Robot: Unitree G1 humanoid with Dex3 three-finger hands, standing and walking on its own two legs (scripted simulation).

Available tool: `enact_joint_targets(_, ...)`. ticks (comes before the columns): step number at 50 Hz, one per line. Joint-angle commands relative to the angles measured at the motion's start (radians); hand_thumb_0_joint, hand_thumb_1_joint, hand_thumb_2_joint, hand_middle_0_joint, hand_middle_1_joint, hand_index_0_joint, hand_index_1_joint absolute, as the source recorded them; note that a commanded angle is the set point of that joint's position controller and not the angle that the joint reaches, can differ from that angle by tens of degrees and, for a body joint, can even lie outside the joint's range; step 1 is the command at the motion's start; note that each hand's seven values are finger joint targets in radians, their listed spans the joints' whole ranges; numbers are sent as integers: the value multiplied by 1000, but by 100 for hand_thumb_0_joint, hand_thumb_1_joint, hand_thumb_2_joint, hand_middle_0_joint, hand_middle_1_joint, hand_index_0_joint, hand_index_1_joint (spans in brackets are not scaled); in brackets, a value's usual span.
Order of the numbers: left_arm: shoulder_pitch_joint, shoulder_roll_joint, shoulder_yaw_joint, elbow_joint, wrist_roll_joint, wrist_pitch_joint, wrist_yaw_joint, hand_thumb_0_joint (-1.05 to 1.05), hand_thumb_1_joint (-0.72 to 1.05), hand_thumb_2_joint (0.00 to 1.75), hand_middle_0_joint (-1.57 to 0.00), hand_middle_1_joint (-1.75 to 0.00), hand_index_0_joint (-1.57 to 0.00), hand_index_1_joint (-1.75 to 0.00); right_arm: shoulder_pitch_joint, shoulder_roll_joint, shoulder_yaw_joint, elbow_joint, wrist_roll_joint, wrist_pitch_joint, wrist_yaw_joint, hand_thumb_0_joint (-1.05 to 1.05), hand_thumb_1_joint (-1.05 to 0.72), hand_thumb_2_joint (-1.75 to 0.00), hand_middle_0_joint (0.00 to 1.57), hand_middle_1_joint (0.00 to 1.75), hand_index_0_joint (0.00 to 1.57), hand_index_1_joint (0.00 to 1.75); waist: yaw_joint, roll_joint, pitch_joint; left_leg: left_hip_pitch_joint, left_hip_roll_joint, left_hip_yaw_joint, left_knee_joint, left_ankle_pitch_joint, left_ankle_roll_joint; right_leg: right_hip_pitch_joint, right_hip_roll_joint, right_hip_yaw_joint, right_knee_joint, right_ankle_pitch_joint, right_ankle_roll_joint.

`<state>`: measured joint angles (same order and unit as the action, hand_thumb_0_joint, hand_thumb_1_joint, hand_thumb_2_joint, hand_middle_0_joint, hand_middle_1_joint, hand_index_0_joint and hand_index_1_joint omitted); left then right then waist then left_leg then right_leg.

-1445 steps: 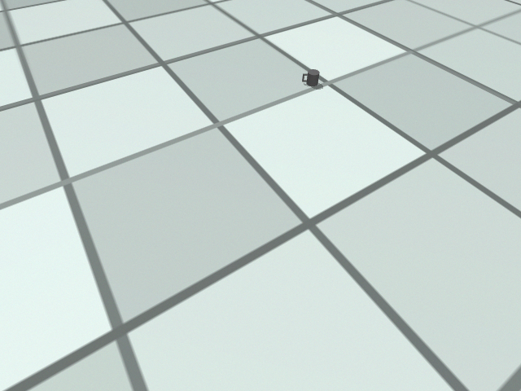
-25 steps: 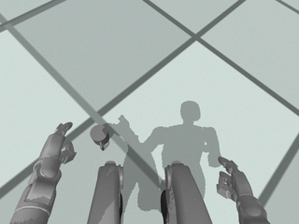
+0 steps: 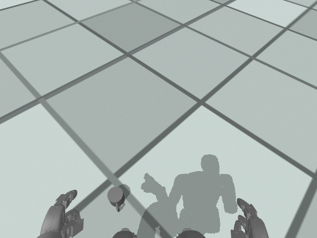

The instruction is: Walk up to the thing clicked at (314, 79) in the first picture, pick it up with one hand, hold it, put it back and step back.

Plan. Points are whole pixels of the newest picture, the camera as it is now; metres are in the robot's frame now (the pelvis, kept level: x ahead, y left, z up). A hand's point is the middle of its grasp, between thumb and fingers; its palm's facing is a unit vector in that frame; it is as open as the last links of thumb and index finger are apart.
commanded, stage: home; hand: left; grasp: from above
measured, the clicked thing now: (116, 199) +0.41 +0.19 -0.65
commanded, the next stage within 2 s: none
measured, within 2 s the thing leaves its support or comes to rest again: neither
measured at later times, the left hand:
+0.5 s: hand (76, 235) +0.16 +0.18 -0.03, palm faces +0.07 -0.97 -0.21, open 7.4 cm
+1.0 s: hand (78, 233) +0.16 +0.18 -0.02, palm faces +0.05 -0.97 -0.22, open 7.4 cm
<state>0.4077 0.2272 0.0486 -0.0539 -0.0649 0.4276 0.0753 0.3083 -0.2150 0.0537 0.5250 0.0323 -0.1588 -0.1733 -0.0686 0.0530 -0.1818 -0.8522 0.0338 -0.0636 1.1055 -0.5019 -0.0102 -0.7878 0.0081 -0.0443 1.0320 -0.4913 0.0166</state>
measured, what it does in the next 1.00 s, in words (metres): stands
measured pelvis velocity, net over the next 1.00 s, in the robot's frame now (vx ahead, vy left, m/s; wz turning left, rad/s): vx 0.00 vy -0.01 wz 0.01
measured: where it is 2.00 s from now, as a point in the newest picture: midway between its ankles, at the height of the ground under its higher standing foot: outside the picture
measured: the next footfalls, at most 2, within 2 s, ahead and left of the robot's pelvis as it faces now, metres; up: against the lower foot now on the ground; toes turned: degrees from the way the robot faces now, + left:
none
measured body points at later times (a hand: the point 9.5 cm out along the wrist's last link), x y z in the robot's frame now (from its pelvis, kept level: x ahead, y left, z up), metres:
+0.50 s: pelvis +0.00 +0.00 +0.02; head +0.02 +0.00 +0.47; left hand +0.16 +0.23 -0.01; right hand +0.18 -0.24 -0.04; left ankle +0.02 +0.12 -0.66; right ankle +0.01 -0.14 -0.66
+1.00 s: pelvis +0.00 -0.01 +0.02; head +0.01 +0.00 +0.47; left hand +0.16 +0.23 -0.01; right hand +0.16 -0.25 -0.05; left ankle +0.02 +0.12 -0.66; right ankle +0.01 -0.14 -0.66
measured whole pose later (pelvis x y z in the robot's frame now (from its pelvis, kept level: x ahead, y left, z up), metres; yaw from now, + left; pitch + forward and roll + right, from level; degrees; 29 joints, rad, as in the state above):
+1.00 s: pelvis +0.00 -0.01 +0.02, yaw +1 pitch +9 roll -2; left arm 0.49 0.23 0.03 -0.13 -0.05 0.45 0.02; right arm 0.30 -0.23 0.04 0.55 0.01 -0.25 -0.19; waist -0.04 0.05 -0.16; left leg -0.70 0.03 -0.06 1.00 -0.47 -0.02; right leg -0.64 0.00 -0.04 0.95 -0.47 0.01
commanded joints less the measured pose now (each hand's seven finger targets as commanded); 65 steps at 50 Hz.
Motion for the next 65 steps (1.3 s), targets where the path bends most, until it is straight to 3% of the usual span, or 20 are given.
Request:
enact_joint_targets(1,52,88,44,-236,3,-28,-5,0,90,90,-20,-30,-20,-30,-63,-106,-56,-160,-12,-73,-24,0,-90,-90,20,30,20,30,14,0,-99,227,-29,16,-223,251,24,157,26,-25,-213,236,-21)
enact_joint_targets(13,52,91,41,-245,16,-23,-51,0,90,90,-20,-30,-20,-30,-76,-129,-72,-156,-25,-124,-23,0,-90,-90,20,30,20,30,17,-15,-21,270,-27,12,-282,223,21,168,24,-36,-246,189,-19)
enact_joint_targets(22,43,109,51,-264,26,-28,-48,0,90,90,-20,-30,-20,-30,-94,-128,-69,-154,-28,-138,-21,0,-90,-90,20,30,20,30,25,1,-39,277,-35,23,-277,204,24,183,18,-25,-255,183,-16)
enact_joint_targets(27,57,91,34,-248,20,-26,-49,0,90,90,-20,-30,-20,-30,-96,-123,-65,-148,-29,-145,-23,0,-90,-90,20,30,20,30,24,-16,-42,268,-37,21,-269,208,27,187,16,-21,-258,192,-14)
enact_joint_targets(32,50,115,59,-270,21,-31,-46,0,90,90,-20,-30,-20,-30,-95,-125,-69,-144,-27,-146,-26,0,-90,-90,20,30,20,30,38,2,-53,269,-33,21,-276,197,24,193,17,-22,-252,176,-17)
enact_joint_targets(34,65,90,31,-238,24,-26,-48,0,90,90,-20,-30,-20,-30,-96,-125,-66,-148,-25,-146,-27,0,-90,-90,20,30,20,30,32,-15,-24,259,-33,23,-280,177,25,172,19,-22,-256,158,-16)
enact_joint_targets(36,39,117,60,-283,17,-35,-46,0,90,90,-20,-30,-20,-30,-91,-126,-71,-138,-28,-148,-28,0,-90,-90,20,30,20,30,31,-7,-56,271,-32,21,-276,187,25,190,19,-23,-255,169,-15)
enact_joint_targets(39,75,87,32,-240,18,-25,-50,0,90,90,-20,-30,-20,-30,-97,-123,-67,-146,-26,-149,-28,0,-90,-90,20,30,20,30,30,-25,-26,255,-35,26,-271,172,27,171,17,-20,-262,158,-13)
enact_joint_targets(42,35,126,61,-290,20,-31,-47,0,90,90,-20,-30,-20,-30,-92,-126,-71,-136,-26,-150,-28,0,-90,-90,20,30,20,30,40,1,-34,254,-33,24,-283,143,24,173,17,-19,-262,129,-16)
enact_joint_targets(45,82,79,25,-227,18,-24,-52,0,90,90,-20,-30,-20,-30,-91,-125,-69,-137,-26,-152,-27,0,-90,-90,20,30,20,30,27,-23,-18,253,-30,22,-280,153,25,170,18,-22,-255,138,-15)
enact_joint_targets(47,59,111,56,-270,19,-27,-47,0,90,90,-20,-30,-20,-30,-90,-126,-74,-140,-26,-151,-27,0,-90,-90,20,30,20,30,39,-10,-51,257,-32,23,-271,179,23,180,18,-22,-252,159,-16)
enact_joint_targets(48,43,123,54,-282,21,-29,-47,0,90,90,-20,-30,-20,-30,-90,-127,-72,-136,-26,-150,-28,0,-90,-90,20,30,20,30,34,-10,-35,254,-34,28,-269,164,25,172,17,-18,-259,147,-14)
enact_joint_targets(50,77,87,33,-241,16,-21,-53,0,90,90,-20,-30,-20,-30,-85,-127,-72,-137,-27,-153,-27,0,-90,-90,20,30,20,30,22,-28,-39,261,-33,30,-264,183,26,176,17,-16,-255,167,-13)
enact_joint_targets(55,37,133,61,-302,22,-35,-47,0,90,90,-20,-30,-20,-30,-83,-126,-75,-131,-28,-150,-28,0,-90,-90,20,30,20,30,31,3,-53,270,-31,23,-267,197,22,179,18,-18,-246,173,-16)
enact_joint_targets(57,78,90,28,-248,19,-26,-50,0,90,90,-20,-30,-20,-30,-82,-122,-71,-133,-27,-150,-28,0,-90,-90,20,30,20,30,25,-18,-36,264,-31,25,-263,195,24,171,19,-17,-249,176,-15)
enact_joint_targets(59,41,124,57,-299,16,-29,-47,0,90,90,-20,-30,-20,-30,-86,-127,-73,-134,-25,-148,-27,0,-90,-90,20,30,20,30,38,-2,-28,259,-30,23,-274,175,22,171,19,-18,-249,155,-16)
enact_joint_targets(61,47,123,46,-293,22,-27,-46,0,90,90,-20,-30,-20,-30,-91,-132,-77,-141,-27,-147,-27,0,-90,-90,20,30,20,30,34,7,-52,264,-30,20,-274,172,21,174,18,-19,-248,150,-19)
enact_joint_targets(63,96,78,23,-230,16,-17,-52,0,90,90,-20,-30,-20,-30,-83,-123,-69,-133,-26,-147,-24,0,-90,-90,20,30,20,30,29,-22,-17,253,-26,15,-278,164,22,163,22,-24,-245,143,-18)
enact_joint_targets(64,88,80,25,-241,14,-16,-52,0,90,90,-20,-30,-20,-30,-93,-124,-70,-142,-25,-147,-25,0,-90,-90,20,30,20,30,29,-9,-42,260,-28,18,-271,183,22,168,20,-22,-246,160,-18)
enact_joint_targets(65,36,126,56,-326,13,-25,-48,0,90,90,-20,-30,-20,-30,-89,-132,-76,-143,-26,-147,-26,0,-90,-90,20,30,20,30,34,7,-69,270,-29,18,-269,197,22,179,21,-20,-242,172,-18)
